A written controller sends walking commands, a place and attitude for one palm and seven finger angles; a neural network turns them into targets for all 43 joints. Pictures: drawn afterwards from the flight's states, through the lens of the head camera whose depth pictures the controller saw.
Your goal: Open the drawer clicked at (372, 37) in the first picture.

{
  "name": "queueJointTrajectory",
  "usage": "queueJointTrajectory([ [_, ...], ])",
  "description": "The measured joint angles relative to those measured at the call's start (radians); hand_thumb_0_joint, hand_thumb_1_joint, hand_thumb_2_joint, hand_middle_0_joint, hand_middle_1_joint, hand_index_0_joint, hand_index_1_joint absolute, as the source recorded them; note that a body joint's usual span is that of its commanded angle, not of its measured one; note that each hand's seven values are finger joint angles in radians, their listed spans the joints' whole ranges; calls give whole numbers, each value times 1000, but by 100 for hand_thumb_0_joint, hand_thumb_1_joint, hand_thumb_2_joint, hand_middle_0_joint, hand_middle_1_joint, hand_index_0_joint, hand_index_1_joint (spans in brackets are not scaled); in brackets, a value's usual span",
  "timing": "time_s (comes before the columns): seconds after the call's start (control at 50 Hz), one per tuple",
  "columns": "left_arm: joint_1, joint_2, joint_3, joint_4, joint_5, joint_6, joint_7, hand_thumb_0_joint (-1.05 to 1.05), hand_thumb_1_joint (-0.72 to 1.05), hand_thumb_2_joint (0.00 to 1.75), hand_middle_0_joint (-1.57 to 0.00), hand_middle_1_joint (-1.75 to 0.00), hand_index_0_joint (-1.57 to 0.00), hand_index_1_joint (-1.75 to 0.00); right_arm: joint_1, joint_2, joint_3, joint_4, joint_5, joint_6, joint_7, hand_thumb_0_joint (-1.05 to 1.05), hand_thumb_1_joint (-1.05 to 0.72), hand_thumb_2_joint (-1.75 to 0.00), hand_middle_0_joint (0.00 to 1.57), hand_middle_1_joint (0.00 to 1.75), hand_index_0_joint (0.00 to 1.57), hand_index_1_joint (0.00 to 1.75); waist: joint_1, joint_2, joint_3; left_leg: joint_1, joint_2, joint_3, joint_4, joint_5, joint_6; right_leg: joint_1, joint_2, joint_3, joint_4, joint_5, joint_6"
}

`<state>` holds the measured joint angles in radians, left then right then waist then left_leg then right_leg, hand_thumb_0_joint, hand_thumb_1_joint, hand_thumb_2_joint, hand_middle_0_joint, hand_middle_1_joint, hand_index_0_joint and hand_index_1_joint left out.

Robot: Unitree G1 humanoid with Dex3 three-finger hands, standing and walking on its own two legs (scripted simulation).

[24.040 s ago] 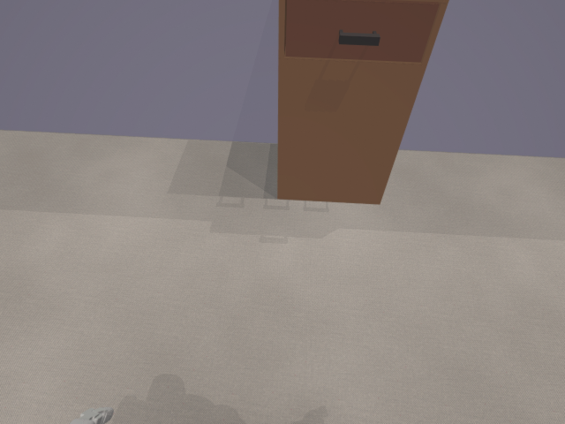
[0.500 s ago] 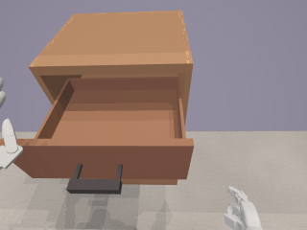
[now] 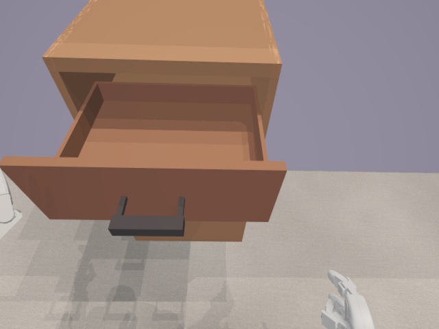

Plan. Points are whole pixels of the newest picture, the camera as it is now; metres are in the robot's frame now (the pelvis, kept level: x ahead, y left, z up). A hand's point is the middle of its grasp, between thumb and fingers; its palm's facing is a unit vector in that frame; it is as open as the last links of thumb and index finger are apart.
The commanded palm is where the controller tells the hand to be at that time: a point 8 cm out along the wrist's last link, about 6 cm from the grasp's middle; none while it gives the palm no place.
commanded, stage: step back with the hand held close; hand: left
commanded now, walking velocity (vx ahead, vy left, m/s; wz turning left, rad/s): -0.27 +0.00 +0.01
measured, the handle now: (150, 213) +0.30 +0.15 +0.05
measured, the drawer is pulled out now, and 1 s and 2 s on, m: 0.27 0.27 0.27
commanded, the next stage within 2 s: stop stepping back and stand still in 0.64 s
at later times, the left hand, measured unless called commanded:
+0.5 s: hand out of the picture +0.16 +0.23 +0.23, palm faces +0.38 -0.80 -0.45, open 7.4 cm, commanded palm +0.10 +0.28 +0.24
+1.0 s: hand out of the picture +0.04 +0.22 +0.21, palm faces +0.37 -0.80 -0.46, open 7.4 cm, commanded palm -0.04 +0.26 +0.24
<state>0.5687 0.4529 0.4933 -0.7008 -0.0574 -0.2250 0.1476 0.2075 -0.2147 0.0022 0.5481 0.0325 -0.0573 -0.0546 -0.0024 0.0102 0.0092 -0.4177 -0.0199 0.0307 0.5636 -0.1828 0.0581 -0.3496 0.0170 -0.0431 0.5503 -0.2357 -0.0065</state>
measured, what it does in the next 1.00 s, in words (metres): walks backwards: right foot, then left foot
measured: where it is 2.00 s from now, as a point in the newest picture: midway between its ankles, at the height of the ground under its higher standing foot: outside the picture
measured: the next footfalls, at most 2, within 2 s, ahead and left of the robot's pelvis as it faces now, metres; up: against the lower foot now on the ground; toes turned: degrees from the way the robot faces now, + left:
right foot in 0.64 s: -0.18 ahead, -0.09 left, +0.00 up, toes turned -5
left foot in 0.88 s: -0.08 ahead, +0.09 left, +0.00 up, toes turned -1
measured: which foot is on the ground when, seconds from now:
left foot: down 0.00-0.68, up 0.70-0.86, down 0.88-1.00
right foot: down 0.00-0.30, up 0.32-0.62, down 0.64-1.00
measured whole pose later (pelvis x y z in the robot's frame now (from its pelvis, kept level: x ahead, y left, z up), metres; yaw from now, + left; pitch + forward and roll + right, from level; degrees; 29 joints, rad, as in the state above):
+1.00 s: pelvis -0.17 -0.01 +0.00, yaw -1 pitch +1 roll -1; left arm 0.59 0.43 0.48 -0.71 -0.06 -0.20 0.15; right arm 0.20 -0.22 -0.01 0.58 0.04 -0.08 -0.04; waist -0.04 -0.02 0.02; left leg -0.36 0.01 0.01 0.55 -0.20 0.02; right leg -0.27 -0.01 -0.07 0.54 -0.28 0.00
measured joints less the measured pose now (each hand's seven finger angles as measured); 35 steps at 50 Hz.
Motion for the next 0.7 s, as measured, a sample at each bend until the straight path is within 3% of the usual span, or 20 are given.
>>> queueJointTrajectory([
  [0.22, -26, -21, -21, -39, 2, -18, 10, 2, 88, 90, -21, -30, -22, -30, -4, 10, 11, 29, -11, -24, 15, 1, -91, -90, 20, 30, 20, 30, -11, 4, 7, -58, 13, -12, 82, -82, -22, -26, 10, -16, 10, 19, -9],
  [0.3, -30, 5, -7, -58, -1, -34, 12, 1, 88, 90, -22, -30, -22, -30, -11, 0, -1, 47, -12, -18, 11, 1, -91, -90, 20, 30, 20, 30, -23, -5, 17, -63, 16, -9, 77, 13, -1, -36, 9, -20, 34, 13, 2],
  [0.4, -39, 30, 42, -41, -1, -42, 10, 1, 88, 90, -22, -30, -22, -30, -19, 22, -11, 45, -34, -41, 10, 2, -91, -90, 20, 30, 20, 30, -20, -18, 17, -67, 23, 6, 31, 32, 17, -90, 31, 38, 278, -213, 8],
  [0.46, -37, 26, 47, -51, -9, -47, 7, 2, 88, 90, -21, -30, -21, -30, -32, 39, -4, 55, -39, -60, 26, 1, -91, -90, 20, 30, 20, 30, -7, -23, 12, -68, 42, 17, -17, 72, 12, -64, 30, 43, 324, -259, 18],
  [0.58, -60, 25, 20, -67, -20, -49, -26, 2, 88, 90, -21, -30, -21, -30, -76, 55, 26, 56, -43, -83, 46, 1, -91, -90, 20, 30, 20, 30, 1, -23, 14, -108, 77, 32, -81, 154, -7, 56, 19, 31, 153, -259, 16],
  [0.64, -69, 54, 37, -71, -36, -55, -47, 2, 88, 90, -21, -30, -21, -30, -101, 54, 33, 44, -41, -82, 51, 1, -91, -90, 20, 30, 20, 30, -2, -19, 24, -147, 84, 30, -91, 199, -22, 125, 23, 11, -11, -166, -4],
  [0.66, -74, 49, 31, -67, -40, -60, -57, 2, 88, 90, -21, -30, -21, -30, -111, 44, 30, 47, -38, -77, 50, 1, -91, -90, 20, 30, 20, 30, -8, 13, 40, -156, 99, 9, -81, 196, -28, 132, 43, -7, -31, -128, -9],
  [0.7, -60, 58, 20, -73, -48, -64, -72, 2, 88, 90, -22, -30, -22, -30, -104, 37, 21, 63, -21, -62, 47, 1, -91, -90, 20, 30, 20, 30, -20, 29, 51, -182, 85, -31, 22, 27, -58, 143, 49, -30, -39, -107, -15],
])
